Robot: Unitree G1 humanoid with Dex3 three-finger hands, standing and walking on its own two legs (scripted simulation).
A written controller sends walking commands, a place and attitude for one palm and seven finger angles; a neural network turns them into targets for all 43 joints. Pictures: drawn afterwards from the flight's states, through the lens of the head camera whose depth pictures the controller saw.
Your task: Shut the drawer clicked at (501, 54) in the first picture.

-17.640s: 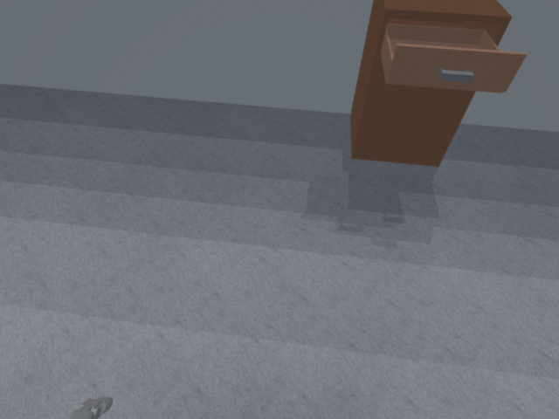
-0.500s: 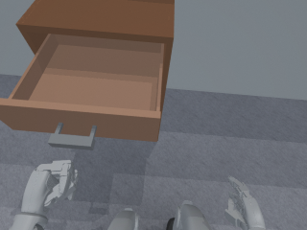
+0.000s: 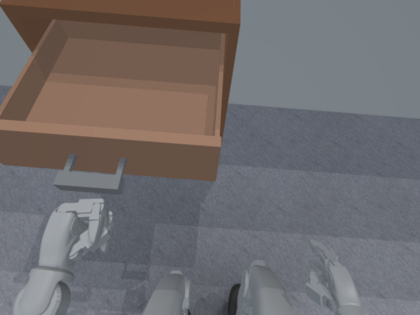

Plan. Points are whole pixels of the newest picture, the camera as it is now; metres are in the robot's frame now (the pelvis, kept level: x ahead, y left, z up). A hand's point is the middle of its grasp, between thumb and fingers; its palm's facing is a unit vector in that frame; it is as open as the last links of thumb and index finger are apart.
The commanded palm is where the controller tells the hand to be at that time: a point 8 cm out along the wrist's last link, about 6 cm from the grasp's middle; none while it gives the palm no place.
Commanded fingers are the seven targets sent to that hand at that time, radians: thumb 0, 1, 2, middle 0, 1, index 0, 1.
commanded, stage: bring the fist close to the handle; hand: left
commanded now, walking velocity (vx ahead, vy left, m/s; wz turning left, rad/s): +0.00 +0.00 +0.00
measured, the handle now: (94, 171) +0.35 +0.23 +0.03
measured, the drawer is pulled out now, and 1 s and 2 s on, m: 0.28 0.23 0.11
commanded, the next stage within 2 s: push the drawer shut in 0.20 s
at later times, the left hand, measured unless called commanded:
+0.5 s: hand (108, 224) +0.26 +0.19 +0.02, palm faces -0.03 -1.00 -0.06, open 3.3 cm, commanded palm +0.25 +0.24 +0.03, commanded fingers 0.00 0.90 0.90 -1.40 -1.60 -1.40 -1.60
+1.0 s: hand (114, 192) +0.32 +0.19 +0.02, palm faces -0.05 -1.00 -0.05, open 3.3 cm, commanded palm +0.31 +0.24 +0.03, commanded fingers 0.00 0.90 0.90 -1.40 -1.60 -1.40 -1.60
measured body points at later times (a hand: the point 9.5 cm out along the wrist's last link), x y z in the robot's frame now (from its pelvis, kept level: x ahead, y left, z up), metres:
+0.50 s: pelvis +0.00 -0.01 +0.00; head +0.11 +0.01 +0.43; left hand +0.26 +0.24 +0.03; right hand +0.19 -0.25 -0.08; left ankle -0.01 +0.09 -0.61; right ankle +0.07 -0.11 -0.61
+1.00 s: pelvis -0.01 +0.00 +0.00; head +0.12 +0.02 +0.43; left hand +0.32 +0.24 +0.03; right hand +0.16 -0.24 -0.09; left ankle -0.01 +0.09 -0.61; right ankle +0.07 -0.11 -0.61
